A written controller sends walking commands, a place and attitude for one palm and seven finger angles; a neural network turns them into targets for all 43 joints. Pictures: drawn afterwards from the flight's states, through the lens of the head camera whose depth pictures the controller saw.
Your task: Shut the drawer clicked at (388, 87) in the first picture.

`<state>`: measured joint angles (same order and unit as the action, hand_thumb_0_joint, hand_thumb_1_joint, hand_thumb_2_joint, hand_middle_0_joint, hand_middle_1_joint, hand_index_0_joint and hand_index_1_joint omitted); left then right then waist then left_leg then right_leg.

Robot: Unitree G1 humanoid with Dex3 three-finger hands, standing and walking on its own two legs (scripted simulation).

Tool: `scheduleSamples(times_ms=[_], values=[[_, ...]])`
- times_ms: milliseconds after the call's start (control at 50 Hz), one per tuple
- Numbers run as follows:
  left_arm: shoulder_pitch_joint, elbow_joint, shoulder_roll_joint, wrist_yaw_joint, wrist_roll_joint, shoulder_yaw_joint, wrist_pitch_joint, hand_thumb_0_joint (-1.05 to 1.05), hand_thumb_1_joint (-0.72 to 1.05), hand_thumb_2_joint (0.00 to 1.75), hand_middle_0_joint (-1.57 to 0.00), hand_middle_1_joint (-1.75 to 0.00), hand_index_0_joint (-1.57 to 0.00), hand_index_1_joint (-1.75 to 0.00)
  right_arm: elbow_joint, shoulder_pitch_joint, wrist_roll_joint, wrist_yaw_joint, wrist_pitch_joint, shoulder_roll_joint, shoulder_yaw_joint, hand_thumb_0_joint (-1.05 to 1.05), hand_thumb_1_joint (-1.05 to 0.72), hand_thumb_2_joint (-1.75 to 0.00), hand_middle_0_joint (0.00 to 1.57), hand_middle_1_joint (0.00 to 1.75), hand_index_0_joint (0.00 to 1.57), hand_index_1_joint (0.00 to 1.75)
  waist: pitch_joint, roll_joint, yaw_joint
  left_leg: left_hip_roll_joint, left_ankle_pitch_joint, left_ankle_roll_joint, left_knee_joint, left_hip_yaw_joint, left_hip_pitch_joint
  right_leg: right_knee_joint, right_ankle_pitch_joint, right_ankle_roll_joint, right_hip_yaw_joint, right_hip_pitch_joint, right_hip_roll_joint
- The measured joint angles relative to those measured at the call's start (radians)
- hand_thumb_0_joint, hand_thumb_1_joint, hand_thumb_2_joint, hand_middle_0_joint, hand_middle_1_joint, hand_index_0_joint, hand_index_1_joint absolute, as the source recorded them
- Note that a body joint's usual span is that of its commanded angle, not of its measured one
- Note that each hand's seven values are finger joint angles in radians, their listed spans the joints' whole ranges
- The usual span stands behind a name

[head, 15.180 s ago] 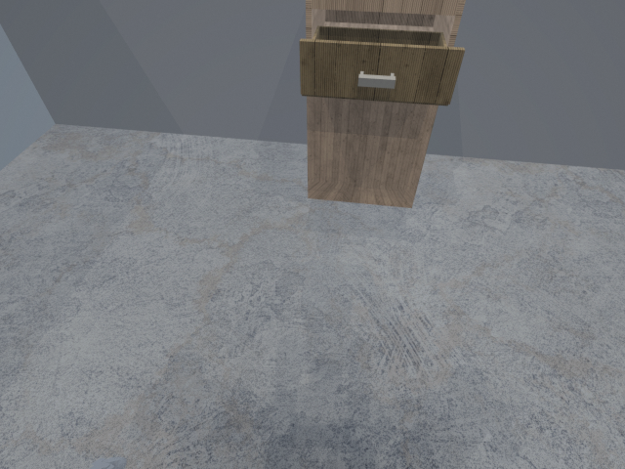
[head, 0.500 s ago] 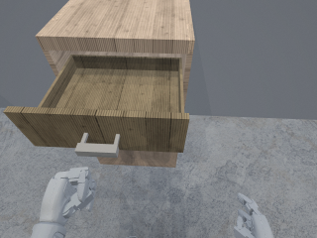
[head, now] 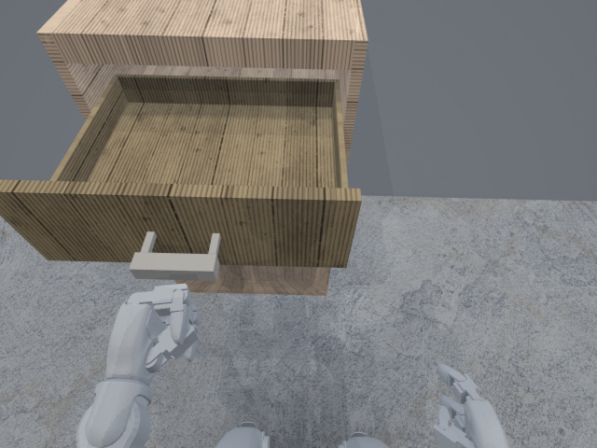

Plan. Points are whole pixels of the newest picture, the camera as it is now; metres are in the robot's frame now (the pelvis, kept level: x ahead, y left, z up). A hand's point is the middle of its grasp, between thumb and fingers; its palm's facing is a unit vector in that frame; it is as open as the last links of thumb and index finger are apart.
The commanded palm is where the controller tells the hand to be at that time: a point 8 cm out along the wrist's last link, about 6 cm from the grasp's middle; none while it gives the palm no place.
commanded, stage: bring the fist close to the handle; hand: left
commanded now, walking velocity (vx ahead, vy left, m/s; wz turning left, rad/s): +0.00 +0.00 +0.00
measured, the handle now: (179, 252) +0.35 +0.17 +0.06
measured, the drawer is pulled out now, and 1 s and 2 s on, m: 0.28 0.25 0.12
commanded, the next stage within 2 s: push the drawer shut in 0.26 s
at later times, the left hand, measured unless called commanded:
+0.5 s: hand (199, 327) +0.25 +0.13 +0.06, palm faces -0.02 -1.00 -0.05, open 3.3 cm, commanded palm +0.24 +0.19 +0.06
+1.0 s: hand (208, 286) +0.31 +0.13 +0.06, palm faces -0.02 -1.00 -0.05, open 3.1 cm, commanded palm +0.30 +0.18 +0.06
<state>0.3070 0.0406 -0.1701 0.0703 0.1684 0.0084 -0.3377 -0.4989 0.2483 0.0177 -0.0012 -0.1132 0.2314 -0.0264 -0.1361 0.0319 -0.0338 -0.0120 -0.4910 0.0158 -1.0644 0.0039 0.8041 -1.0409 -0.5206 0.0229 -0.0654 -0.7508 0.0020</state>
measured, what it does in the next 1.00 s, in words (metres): stands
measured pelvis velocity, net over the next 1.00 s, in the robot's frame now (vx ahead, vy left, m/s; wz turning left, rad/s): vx -0.01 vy -0.01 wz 0.01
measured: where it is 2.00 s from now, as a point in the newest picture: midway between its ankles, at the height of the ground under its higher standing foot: outside the picture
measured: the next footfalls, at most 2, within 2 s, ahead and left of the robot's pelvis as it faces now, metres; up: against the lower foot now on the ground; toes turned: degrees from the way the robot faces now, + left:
none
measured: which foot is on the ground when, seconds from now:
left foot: down 0.00-1.00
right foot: down 0.00-1.00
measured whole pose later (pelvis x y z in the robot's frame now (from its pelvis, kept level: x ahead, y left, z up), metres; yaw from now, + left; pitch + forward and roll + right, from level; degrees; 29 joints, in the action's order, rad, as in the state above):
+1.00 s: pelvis -0.01 -0.01 +0.00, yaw +0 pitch +13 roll +0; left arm 0.00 -0.26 -0.20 0.08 0.18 0.06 -0.36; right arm -0.57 0.23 0.03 0.02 -0.08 0.25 -0.02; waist -0.12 0.03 -0.04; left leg -0.02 -0.46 0.00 -1.02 -0.01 0.79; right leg -1.02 -0.50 0.04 -0.07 -0.75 0.01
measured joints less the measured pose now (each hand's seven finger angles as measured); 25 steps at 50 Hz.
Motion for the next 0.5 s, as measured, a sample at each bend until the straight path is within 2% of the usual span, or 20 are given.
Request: scheduleSamples(times_ms=[340,500], values=[[0.025,0.015,-0.003,-0.011,-0.003,-0.013,-0.016,0.02,0.90,0.90,-1.40,-1.60,-1.40,-1.60,0.014,-0.001,0.004,0.007,0.018,0.013,0.008,0.01,-0.91,-0.90,0.20,0.30,0.20,0.30,-0.004,0.004,-0.001,-0.002,0.002,-0.009,0.005,-0.008,-0.003,0.000,-0.003,0.009,-0.007,0.003,0.003],[-0.031,-0.035,-0.014,-0.005,-0.001,0.003,-0.016,0.02,0.90,0.90,-1.40,-1.60,-1.40,-1.60,0.006,-0.011,0.004,0.012,0.021,0.015,0.005,0.01,-0.91,-0.90,0.20,0.30,0.20,0.30,-0.002,0.004,0.000,-0.004,0.002,-0.016,0.000,-0.014,0.003,-0.008,-0.007,0.016,-0.013,-0.003,0.005]])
